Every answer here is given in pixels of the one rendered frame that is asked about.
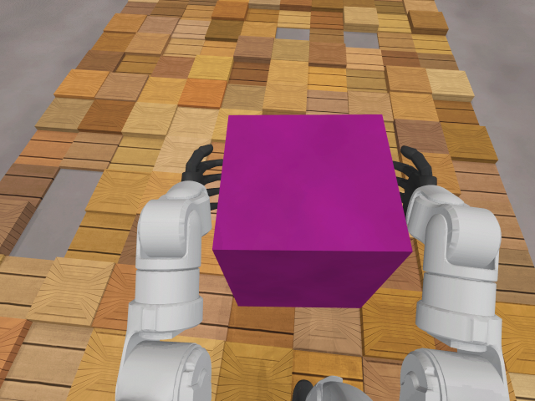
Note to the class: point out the robot right forearm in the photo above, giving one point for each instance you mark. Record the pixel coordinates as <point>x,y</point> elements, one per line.
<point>461,267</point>

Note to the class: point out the right robot foot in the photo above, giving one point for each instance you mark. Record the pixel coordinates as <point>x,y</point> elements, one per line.
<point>301,390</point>

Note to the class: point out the left robot hand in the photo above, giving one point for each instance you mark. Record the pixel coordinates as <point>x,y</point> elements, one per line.
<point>195,169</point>

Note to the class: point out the robot left forearm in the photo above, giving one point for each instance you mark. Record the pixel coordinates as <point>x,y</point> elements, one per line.
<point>168,254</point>

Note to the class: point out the left robot upper arm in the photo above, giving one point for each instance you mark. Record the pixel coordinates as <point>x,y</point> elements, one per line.
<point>165,371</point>

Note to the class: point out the carton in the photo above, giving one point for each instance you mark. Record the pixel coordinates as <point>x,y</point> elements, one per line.
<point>309,212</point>

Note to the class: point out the robot right shin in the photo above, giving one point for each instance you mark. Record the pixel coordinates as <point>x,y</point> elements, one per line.
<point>328,379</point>

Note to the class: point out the right robot hand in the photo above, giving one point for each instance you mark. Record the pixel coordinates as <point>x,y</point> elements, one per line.
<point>417,177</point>

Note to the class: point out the right robot upper arm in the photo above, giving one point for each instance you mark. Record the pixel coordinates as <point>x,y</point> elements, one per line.
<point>437,375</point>

